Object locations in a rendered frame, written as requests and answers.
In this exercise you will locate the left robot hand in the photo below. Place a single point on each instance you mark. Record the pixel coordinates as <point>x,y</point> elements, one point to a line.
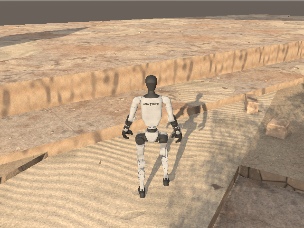
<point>128,132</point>

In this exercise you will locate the left robot foot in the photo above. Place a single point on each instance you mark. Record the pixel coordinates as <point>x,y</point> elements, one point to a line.
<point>142,193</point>

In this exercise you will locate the left robot forearm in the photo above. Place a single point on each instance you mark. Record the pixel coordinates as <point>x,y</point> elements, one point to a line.
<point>127,124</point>

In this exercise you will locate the right robot forearm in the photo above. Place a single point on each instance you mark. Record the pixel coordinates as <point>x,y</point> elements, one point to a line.
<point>175,126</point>

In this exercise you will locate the humanoid robot torso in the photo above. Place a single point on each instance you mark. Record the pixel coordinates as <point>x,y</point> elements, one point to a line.
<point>151,115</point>

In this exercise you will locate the robot left upper arm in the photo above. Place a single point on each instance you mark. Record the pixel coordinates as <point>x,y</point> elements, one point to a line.
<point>133,108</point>

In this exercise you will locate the robot right upper arm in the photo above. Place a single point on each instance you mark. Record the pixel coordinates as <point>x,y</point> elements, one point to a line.
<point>166,100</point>

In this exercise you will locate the right robot hand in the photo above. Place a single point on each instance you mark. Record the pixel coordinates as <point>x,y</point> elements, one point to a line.
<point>179,136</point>

